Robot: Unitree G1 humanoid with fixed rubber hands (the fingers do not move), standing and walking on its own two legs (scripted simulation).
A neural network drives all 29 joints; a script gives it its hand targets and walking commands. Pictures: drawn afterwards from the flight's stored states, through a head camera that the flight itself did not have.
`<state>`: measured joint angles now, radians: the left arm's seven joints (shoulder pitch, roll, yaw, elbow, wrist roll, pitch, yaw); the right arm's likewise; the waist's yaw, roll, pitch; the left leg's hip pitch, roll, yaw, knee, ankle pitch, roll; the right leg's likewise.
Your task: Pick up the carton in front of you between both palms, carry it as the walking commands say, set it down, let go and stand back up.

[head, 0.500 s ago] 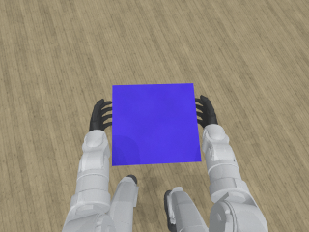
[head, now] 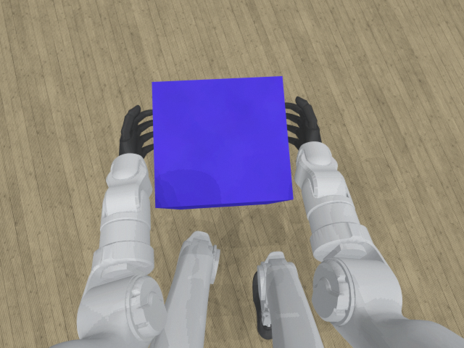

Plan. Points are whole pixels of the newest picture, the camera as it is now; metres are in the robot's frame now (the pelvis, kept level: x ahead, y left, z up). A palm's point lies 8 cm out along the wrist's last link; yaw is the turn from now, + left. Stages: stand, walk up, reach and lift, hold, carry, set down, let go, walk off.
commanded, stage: set down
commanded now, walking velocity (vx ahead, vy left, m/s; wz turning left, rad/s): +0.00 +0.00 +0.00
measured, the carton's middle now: (221, 155) +0.44 +0.09 -0.17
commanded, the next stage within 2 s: none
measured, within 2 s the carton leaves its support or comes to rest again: rests again in 1.36 s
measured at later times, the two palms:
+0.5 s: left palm (141, 164) +0.41 +0.26 -0.24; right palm (273, 142) +0.50 -0.02 -0.23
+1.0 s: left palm (150, 167) +0.42 +0.27 -0.34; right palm (261, 146) +0.53 -0.01 -0.35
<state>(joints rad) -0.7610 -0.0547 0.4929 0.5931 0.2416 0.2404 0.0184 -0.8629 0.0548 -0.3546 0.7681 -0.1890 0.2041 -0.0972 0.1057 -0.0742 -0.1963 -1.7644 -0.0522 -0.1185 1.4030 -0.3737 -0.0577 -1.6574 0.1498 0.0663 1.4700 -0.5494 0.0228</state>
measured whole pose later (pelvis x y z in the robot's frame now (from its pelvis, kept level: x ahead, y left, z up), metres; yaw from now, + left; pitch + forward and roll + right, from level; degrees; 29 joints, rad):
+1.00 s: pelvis -0.03 +0.00 -0.18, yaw -2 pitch +45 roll +1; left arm -1.21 0.10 0.60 0.75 0.11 0.25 0.04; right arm -1.50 -0.20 -0.03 1.09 -0.03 0.23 -0.18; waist 0.22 -0.06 0.20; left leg -2.30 -0.03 -0.06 1.97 -0.45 -0.08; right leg -2.23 0.25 0.08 2.08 -0.64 0.07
